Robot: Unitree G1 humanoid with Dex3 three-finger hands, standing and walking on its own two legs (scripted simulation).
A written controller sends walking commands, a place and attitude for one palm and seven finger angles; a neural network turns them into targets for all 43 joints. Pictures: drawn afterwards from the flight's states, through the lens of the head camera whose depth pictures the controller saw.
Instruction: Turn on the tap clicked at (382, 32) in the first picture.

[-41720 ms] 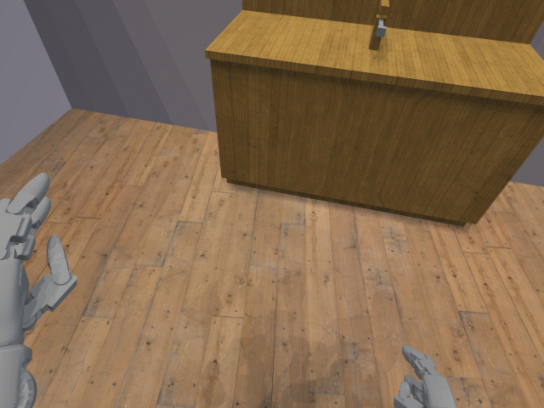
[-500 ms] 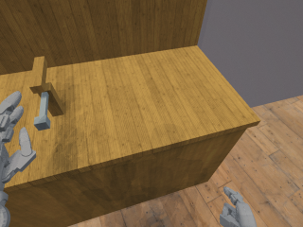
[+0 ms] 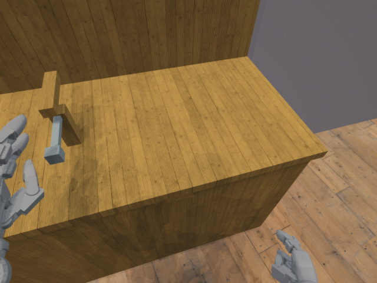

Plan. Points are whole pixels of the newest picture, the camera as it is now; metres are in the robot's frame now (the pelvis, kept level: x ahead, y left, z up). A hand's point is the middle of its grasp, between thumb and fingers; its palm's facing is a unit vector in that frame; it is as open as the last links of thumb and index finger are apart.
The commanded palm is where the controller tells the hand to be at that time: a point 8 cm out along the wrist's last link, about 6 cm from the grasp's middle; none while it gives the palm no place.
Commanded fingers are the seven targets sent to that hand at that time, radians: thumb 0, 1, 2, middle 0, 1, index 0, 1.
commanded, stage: shuffle to correct the standing spot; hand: left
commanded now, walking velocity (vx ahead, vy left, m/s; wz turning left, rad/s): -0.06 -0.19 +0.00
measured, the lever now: (54, 154) +0.34 +0.30 +0.09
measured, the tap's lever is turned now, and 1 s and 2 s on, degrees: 0 0 0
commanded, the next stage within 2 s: come to a stop and stand still in 0.58 s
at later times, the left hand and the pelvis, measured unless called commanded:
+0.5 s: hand (32, 199) +0.20 +0.24 +0.17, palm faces +0.34 -0.86 -0.39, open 7.4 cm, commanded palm +0.15 +0.28 +0.18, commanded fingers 0.00 0.90 0.90 -0.20 -0.30 -0.20 -0.30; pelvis -0.01 +0.00 +0.00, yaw +0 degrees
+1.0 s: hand (34, 207) +0.20 +0.24 +0.15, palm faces +0.24 -0.88 -0.41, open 7.4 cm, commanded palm +0.14 +0.30 +0.18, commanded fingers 0.00 0.90 0.90 -0.20 -0.30 -0.20 -0.30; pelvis -0.03 +0.03 +0.00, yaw -3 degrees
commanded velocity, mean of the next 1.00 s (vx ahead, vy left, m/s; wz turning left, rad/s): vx -0.05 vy -0.12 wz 0.00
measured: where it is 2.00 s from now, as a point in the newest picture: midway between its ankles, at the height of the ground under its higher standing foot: outside the picture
